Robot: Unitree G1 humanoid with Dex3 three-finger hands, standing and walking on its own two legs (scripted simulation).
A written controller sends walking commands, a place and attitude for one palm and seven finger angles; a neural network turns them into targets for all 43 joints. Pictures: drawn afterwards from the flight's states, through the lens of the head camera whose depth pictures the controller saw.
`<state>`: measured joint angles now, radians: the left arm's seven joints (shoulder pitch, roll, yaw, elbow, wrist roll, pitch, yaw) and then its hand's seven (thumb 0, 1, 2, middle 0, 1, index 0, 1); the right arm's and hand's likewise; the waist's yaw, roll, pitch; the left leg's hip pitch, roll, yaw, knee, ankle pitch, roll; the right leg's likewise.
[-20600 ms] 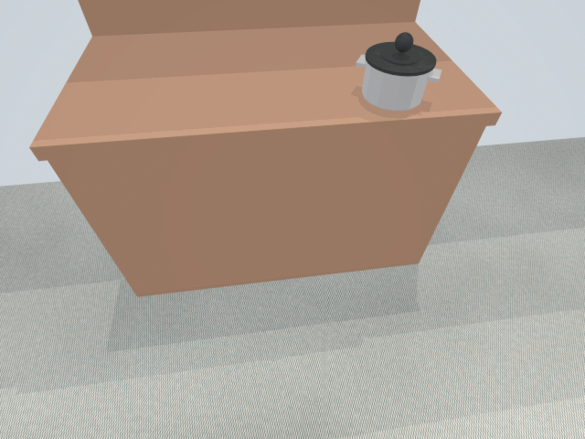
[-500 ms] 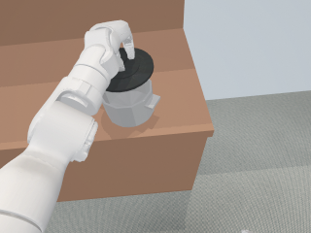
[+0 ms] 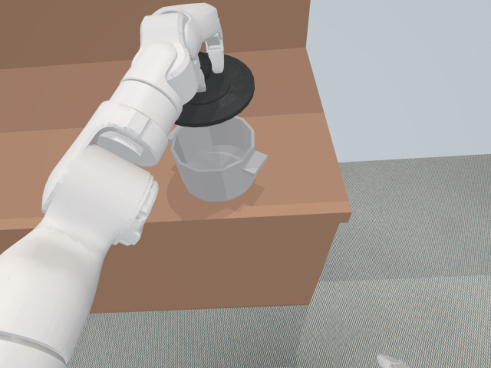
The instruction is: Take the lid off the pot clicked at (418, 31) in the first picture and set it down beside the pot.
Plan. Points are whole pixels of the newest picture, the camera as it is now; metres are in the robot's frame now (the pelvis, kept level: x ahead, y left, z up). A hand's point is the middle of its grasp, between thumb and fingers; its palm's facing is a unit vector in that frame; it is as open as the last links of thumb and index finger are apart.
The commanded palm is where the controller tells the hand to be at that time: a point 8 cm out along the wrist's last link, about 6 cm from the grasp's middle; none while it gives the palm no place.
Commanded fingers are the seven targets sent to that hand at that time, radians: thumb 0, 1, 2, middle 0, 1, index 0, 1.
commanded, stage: lift the lid straight up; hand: left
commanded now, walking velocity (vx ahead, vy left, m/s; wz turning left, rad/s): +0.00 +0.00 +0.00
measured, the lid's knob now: (197, 66) +0.52 +0.05 +0.22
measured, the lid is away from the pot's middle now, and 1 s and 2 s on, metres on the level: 0.01 0.05 0.18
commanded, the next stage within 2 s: move the lid sideways beside the pot in 0.56 s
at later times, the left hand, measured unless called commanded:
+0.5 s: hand (191, 38) +0.50 +0.05 +0.28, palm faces -0.18 -0.07 -0.98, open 6.6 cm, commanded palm +0.48 +0.05 +0.34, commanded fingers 0.00 0.83 0.66 -0.97 -1.07 -0.97 -1.07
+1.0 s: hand (157, 45) +0.49 +0.09 +0.28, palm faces -0.20 -0.05 -0.98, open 6.6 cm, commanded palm +0.48 +0.10 +0.34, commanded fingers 0.00 0.83 0.66 -0.97 -1.07 -0.97 -1.07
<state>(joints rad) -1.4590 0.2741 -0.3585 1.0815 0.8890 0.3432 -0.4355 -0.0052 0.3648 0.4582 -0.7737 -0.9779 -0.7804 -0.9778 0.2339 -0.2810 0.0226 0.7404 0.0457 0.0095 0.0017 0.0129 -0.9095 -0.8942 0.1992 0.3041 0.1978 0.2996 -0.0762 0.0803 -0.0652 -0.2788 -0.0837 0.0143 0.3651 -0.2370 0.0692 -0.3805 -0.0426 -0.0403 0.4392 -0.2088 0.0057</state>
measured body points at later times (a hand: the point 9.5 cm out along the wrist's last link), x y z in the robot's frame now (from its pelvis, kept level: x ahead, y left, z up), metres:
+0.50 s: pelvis +0.00 +0.00 +0.00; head +0.04 -0.04 +0.45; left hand +0.50 +0.05 +0.33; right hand +0.07 -0.26 -0.14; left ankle -0.04 +0.08 -0.74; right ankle +0.00 -0.12 -0.74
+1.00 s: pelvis -0.01 +0.00 +0.00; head +0.03 -0.04 +0.45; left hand +0.49 +0.09 +0.33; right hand +0.09 -0.25 -0.13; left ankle -0.04 +0.08 -0.74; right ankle +0.00 -0.12 -0.74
